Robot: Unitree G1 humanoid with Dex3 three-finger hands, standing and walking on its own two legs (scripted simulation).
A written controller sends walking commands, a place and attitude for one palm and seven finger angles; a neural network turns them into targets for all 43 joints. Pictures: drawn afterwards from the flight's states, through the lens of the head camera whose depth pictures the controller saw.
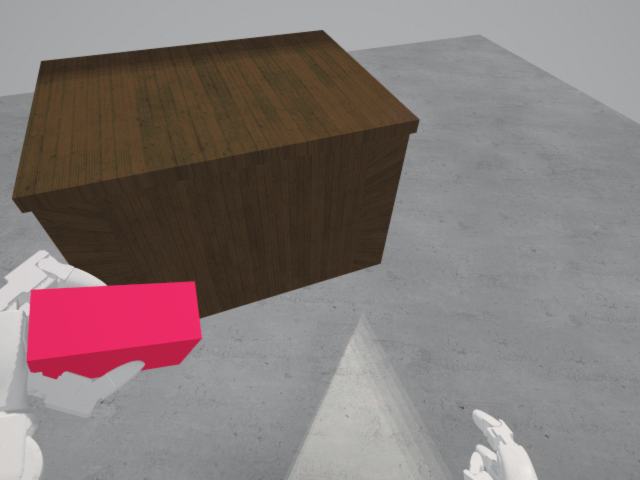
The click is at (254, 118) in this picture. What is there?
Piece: table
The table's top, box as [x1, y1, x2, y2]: [12, 30, 419, 212]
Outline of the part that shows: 419,119 322,30 41,61 12,199 22,212 416,132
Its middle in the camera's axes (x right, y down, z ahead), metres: -0.31 -0.42 +1.14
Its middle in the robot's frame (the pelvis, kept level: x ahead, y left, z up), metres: +1.12 +0.37 -0.07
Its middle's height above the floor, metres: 0.70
